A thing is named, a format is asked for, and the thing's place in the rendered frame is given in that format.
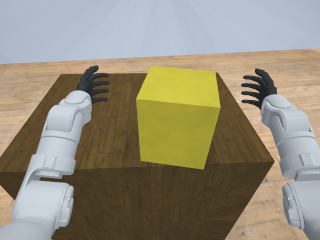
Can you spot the robot right hand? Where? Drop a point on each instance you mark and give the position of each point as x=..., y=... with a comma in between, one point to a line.
x=265, y=88

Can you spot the left robot upper arm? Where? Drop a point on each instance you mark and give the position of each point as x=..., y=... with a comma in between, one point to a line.
x=44, y=206

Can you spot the pedestal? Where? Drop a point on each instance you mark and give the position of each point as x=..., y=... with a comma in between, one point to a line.
x=119, y=197

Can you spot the robot left hand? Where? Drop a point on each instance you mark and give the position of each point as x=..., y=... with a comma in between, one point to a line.
x=87, y=84

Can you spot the right robot upper arm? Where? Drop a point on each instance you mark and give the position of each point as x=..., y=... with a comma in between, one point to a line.
x=301, y=203

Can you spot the left robot forearm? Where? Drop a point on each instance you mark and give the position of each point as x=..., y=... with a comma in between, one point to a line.
x=59, y=140

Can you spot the right robot forearm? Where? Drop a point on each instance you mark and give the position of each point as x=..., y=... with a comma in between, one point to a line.
x=294, y=138

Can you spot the carton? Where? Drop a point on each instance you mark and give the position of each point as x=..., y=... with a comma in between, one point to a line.
x=177, y=112

